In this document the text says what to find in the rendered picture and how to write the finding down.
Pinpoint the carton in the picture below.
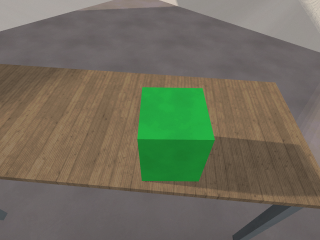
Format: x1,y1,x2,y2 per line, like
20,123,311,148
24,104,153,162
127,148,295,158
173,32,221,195
137,87,215,182

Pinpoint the table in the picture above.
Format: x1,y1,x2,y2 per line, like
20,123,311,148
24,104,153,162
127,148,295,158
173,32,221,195
0,64,320,240

